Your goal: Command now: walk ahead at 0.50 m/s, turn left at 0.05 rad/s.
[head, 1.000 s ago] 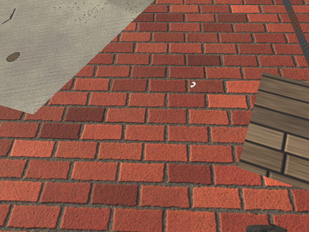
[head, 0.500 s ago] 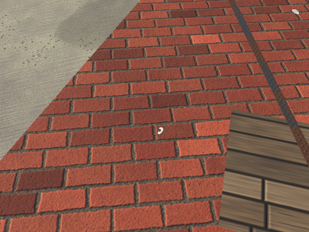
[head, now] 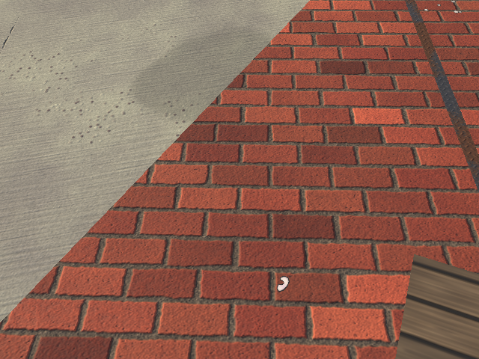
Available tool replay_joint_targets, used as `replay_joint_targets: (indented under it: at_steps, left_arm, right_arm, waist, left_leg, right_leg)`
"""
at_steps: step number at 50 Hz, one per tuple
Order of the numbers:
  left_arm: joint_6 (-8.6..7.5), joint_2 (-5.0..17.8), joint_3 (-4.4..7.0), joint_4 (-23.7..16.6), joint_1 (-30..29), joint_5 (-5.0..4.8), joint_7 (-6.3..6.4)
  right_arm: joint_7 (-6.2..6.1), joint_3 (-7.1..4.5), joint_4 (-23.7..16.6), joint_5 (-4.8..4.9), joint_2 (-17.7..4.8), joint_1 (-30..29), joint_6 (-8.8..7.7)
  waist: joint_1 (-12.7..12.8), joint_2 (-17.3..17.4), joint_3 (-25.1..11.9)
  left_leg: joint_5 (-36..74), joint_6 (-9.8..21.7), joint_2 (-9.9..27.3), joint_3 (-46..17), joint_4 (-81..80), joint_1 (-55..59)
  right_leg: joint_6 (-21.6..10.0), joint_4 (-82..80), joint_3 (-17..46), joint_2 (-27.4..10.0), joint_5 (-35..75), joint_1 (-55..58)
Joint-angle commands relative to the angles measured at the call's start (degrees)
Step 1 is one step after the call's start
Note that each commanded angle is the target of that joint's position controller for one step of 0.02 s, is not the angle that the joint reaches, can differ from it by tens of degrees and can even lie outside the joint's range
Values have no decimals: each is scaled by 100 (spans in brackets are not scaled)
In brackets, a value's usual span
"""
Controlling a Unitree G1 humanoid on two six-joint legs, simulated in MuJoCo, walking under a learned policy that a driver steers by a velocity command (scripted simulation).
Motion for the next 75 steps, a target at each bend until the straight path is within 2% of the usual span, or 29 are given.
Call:
replay_joint_targets:
  at_steps: [1, 6, 8, 9, 10, 11, 12, 14, 15, 20, 31, 34, 36, 37, 38, 39, 41, 45, 51, 56, 58, 59, 60, 61, 62, 63, 66, 69, 75]
  left_arm:
    - [-56, 758, 110, -115, 341, 31, 53]
    - [-25, 824, 144, 2, 293, 114, 174]
    - [21, 934, 173, -5, 142, 105, 187]
    - [32, 942, 162, -82, 66, 77, 191]
    - [13, 689, 88, -358, 103, -39, 155]
    - [-35, 674, 142, -443, 282, -91, 57]
    - [-55, 912, 195, -623, -340, 39, 40]
    - [-137, 821, 193, -826, -925, 24, 13]
    - [-58, 789, 201, -899, -968, 107, 19]
    - [278, 639, 180, -1213, -1403, 200, -34]
    - [242, 765, 76, -2225, -3578, 84, -111]
    - [150, 929, 96, -2261, -3189, 45, -91]
    - [49, 1203, 216, -1906, -1892, 41, 15]
    - [-17, 1547, 314, -1809, -1021, 155, 112]
    - [26, 2008, 408, -1858, -610, 302, 183]
    - [125, 1964, 440, -1868, -896, 210, 153]
    - [136, 954, 210, -2018, -1613, 94, 113]
    - [7, 909, 150, -1783, -1367, 40, 95]
    - [94, 1044, 175, -1674, -1314, 38, 101]
    - [158, 1169, 172, -1393, -1011, -20, -31]
    - [218, 1145, 158, -1316, -1040, -75, -30]
    - [230, 1026, 123, -1287, -786, -45, -25]
    - [256, 715, 44, -1392, -322, -8, -12]
    - [407, 538, -13, -1297, -120, -165, 55]
    - [541, 969, 105, -1326, -542, -125, 99]
    - [613, 1057, 183, -1412, -813, -62, 93]
    - [772, 932, 256, -1304, -609, 43, 74]
    - [862, 782, 276, -1354, -633, 49, 63]
    - [954, 801, 267, -1718, -966, 18, -93]
  right_arm:
    - [-6, 10, -438, 32, -207, -629, -67]
    - [-17, -46, -519, 16, -294, -611, -143]
    - [-75, -158, -156, -11, -409, 492, -204]
    - [-116, -272, 147, -81, -632, 1425, -246]
    - [-171, -443, 258, -187, -1220, 2303, -260]
    - [-131, -505, 288, -20, -1393, 2268, -150]
    - [-96, -477, 207, 107, -1271, 1671, -108]
    - [-101, -354, 101, 92, -749, 1051, -129]
    - [-131, -309, 120, 114, -617, 1005, -164]
    - [-176, -338, 177, 148, -859, 1453, -277]
    - [-250, -358, 125, 39, -938, 2557, -170]
    - [-312, -412, -25, 19, -1097, 2240, -168]
    - [-238, -441, -136, 60, -1206, 1902, -221]
    - [-174, -394, -276, 135, -1013, 1865, -279]
    - [-179, -275, -472, 323, -424, 2241, -285]
    - [-230, -333, -498, 221, -815, 2586, -216]
    - [-226, -353, -360, 39, -873, 1999, -71]
    - [-77, -366, -524, -54, -664, 1788, 198]
    - [100, -194, -980, -36, -416, 941, 293]
    - [-15, -65, -918, -58, -423, 658, 244]
    - [-108, -38, -780, -106, -455, 859, 118]
    - [-171, -70, -729, -175, -712, 987, 23]
    - [-237, -128, -788, -228, -1133, 1176, -27]
    - [-324, -169, -830, 28, -1160, 940, 59]
    - [-351, -151, -862, 100, -1018, 911, 99]
    - [-391, -131, -844, 101, -1002, 784, 126]
    - [-494, -110, -919, 66, -846, 309, 201]
    - [-502, -102, -922, 23, -699, 223, 202]
    - [-410, -235, -833, -42, -961, 282, 244]
  waist:
    - [-2, -599, 400]
    - [-177, -600, 367]
    - [-641, -581, -238]
    - [-1003, -471, -723]
    - [-1191, 300, -1431]
    - [-924, 1158, -1850]
    - [-739, 349, -1096]
    - [-413, -301, -135]
    - [-234, -303, -22]
    - [-142, -52, 21]
    - [-882, 210, 130]
    - [-571, 322, 48]
    - [36, 98, -572]
    - [375, -310, -1291]
    - [250, -1384, -1985]
    - [-93, -1825, -2092]
    - [-249, -270, -582]
    - [-470, -804, -463]
    - [-439, -918, -467]
    - [-282, -961, -518]
    - [-447, -728, -470]
    - [-421, -308, -645]
    - [-215, 585, -1152]
    - [-291, 1239, -1484]
    - [-483, 814, -1132]
    - [-451, 714, -792]
    - [-95, 519, -459]
    - [-78, 450, -491]
    - [-222, 706, -608]
  left_leg:
    - [196, 61, -201, 252, -531, -52]
    - [-664, 523, -534, 397, -1055, 508]
    - [-819, 794, -975, 629, -1400, 1840]
    - [-721, 1018, -810, 283, -1545, 3138]
    - [-1073, 1564, 622, -1735, -1676, 4739]
    - [-1039, 2296, 1599, -4447, -2657, 5536]
    - [-1273, 2089, 1316, -3795, -2754, 5025]
    - [-366, 1672, 891, -2621, -3050, 3509]
    - [109, 1516, 638, -2269, -3102, 3048]
    - [522, 1417, 177, -1734, -3329, 2489]
    - [1563, 1111, 138, -2181, -2721, 3846]
    - [2040, 877, 161, -2313, -2300, 3673]
    - [2773, 608, -226, -2092, -1008, 3176]
    - [1727, 487, -564, -1833, 328, 2456]
    - [-1925, 313, -1299, -1090, 1956, 869]
    - [-3002, 322, -1249, -839, 2803, 197]
    - [-2224, 187, -726, -732, 2929, 195]
    - [-1999, -21, -592, -493, 2486, 573]
    - [-905, -104, -549, -264, 899, 757]
    - [-644, 1, -691, -62, -764, 1852]
    - [-3, 90, -672, -69, -1986, 2572]
    - [1035, 127, -141, -501, -2323, 3270]
    - [3398, 356, 1248, -1505, -1854, 4212]
    - [3230, 1189, 1667, -1869, -1953, 3954]
    - [2385, 1351, 1552, -1860, -2249, 3624]
    - [1882, 1309, 1398, -1637, -2452, 3299]
    - [1103, 1068, 1010, -821, -2737, 2518]
    - [463, 1105, 966, -468, -2770, 2292]
    - [-332, 1030, 1203, -345, -2525, 2202]
  right_leg:
    - [-576, -341, 716, -1612, 2290, -46]
    - [-443, 378, 239, -1895, 3847, 629]
    - [-291, 1876, -72, -1783, 5152, 555]
    - [-152, 3078, -233, -1642, 4526, -185]
    - [64, 5101, -497, -1208, 2310, -1829]
    - [233, 6783, 3, -66, -1673, -3497]
    - [135, 6900, 662, -550, -1248, -4179]
    - [181, 6108, 682, -958, -459, -3893]
    - [272, 5755, 713, -1064, -425, -3581]
    - [655, 4726, 507, -1065, -14, -3473]
    - [704, 2649, 530, -681, 966, -4118]
    - [521, 1981, 598, -521, 625, -3073]
    - [283, 1447, 516, -340, 601, -1122]
    - [28, 1358, 1331, -1217, -14, 268]
    - [-362, 1123, 3402, -2807, -435, 1718]
    - [-834, 728, 4912, -3241, -167, 1436]
    - [-716, 760, 2966, -2693, 1489, -159]
    - [-483, 714, 1144, -2121, 4273, -855]
    - [-514, 580, 135, -1890, 4229, -1146]
    - [-426, 857, 338, -1813, 3787, -1081]
    - [-198, 1324, 502, -1640, 3034, -1146]
    - [39, 1624, 519, -1454, 2195, -1394]
    - [255, 2251, 307, -1153, -277, -1919]
    - [308, 2897, 184, -623, -2094, -2060]
    - [341, 3611, 350, -494, -2473, -2365]
    - [345, 4173, 446, -475, -2367, -2612]
    - [489, 4866, 451, -582, -1722, -2498]
    - [594, 4800, 350, -623, -1494, -2432]
    - [390, 3414, 119, -649, -1332, -1878]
